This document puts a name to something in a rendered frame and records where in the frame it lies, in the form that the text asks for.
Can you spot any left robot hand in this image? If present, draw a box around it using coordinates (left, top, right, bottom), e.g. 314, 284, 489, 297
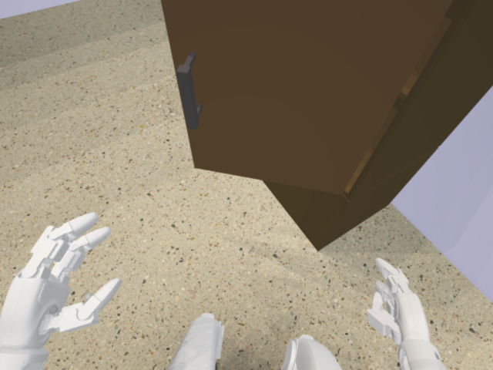
0, 213, 122, 348

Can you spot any robot left shin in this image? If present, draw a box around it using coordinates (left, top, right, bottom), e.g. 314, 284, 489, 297
191, 313, 215, 324

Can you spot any robot right forearm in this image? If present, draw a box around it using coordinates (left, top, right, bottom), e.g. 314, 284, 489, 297
398, 339, 447, 370

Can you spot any robot left forearm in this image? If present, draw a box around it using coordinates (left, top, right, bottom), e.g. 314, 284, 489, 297
0, 347, 49, 370

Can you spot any robot right thigh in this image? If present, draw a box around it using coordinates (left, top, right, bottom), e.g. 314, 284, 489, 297
283, 338, 342, 370

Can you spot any right robot hand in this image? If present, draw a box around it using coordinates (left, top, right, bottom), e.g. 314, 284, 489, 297
367, 258, 431, 345

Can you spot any handle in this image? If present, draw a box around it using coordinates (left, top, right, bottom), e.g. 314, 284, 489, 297
176, 52, 203, 130

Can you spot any cupboard door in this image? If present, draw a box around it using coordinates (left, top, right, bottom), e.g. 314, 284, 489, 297
161, 0, 453, 195

